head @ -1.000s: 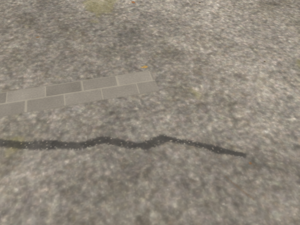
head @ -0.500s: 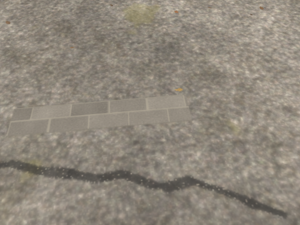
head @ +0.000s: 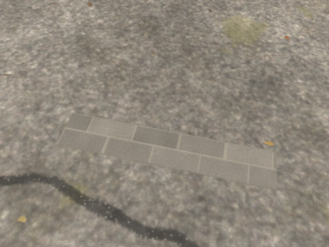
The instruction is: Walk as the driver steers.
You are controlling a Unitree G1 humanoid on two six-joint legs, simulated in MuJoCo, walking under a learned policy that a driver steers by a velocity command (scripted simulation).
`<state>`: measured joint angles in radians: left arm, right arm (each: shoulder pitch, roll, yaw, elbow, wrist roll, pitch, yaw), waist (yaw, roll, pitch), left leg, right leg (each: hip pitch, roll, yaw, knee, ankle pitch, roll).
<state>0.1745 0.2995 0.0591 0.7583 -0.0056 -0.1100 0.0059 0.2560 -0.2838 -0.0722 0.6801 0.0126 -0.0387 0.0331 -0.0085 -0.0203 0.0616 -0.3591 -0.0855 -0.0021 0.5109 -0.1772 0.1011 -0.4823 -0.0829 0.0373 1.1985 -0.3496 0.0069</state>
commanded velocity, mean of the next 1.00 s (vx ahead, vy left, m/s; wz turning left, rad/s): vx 0.49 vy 0.00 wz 0.24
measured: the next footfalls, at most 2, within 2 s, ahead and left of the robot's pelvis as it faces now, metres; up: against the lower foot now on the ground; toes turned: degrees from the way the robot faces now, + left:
right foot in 0.36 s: +0.40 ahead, -0.11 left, +0.00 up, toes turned +15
left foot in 0.86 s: +0.59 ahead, +0.20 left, +0.00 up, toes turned +15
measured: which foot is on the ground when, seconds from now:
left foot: down 0.00-0.38, up 0.40-0.84, down 0.86-1.00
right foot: up 0.00-0.34, down 0.36-0.88, up 0.90-1.00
